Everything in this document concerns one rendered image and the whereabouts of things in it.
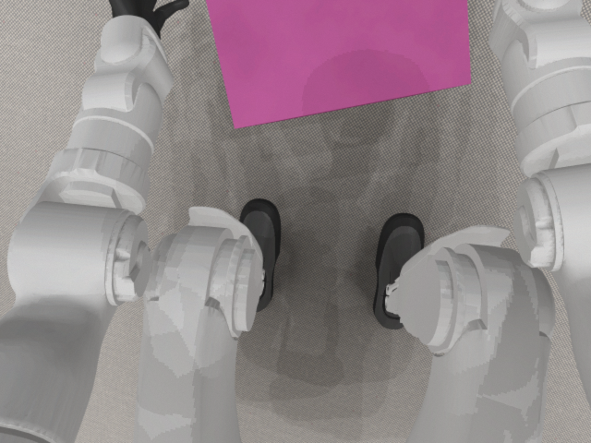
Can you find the robot right upper arm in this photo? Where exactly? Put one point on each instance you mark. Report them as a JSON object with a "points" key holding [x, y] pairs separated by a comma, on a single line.
{"points": [[552, 229]]}

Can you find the robot left hand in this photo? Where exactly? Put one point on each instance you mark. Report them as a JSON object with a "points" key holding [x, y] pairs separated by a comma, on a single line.
{"points": [[144, 9]]}

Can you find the carton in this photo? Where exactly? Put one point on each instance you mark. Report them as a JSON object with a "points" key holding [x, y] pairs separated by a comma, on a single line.
{"points": [[284, 59]]}

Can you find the right robot foot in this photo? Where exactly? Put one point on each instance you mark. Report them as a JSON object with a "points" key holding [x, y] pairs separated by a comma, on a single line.
{"points": [[401, 237]]}

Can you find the right robot forearm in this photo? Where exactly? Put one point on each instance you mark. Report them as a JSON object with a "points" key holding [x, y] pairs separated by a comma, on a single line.
{"points": [[544, 47]]}

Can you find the robot left upper arm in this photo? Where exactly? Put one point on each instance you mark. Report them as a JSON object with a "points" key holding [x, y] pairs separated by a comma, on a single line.
{"points": [[72, 266]]}

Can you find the left robot forearm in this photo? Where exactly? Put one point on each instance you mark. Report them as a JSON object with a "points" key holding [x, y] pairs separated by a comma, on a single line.
{"points": [[107, 157]]}

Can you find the right robot shin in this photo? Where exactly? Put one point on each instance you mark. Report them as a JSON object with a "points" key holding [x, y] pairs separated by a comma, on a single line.
{"points": [[400, 301]]}

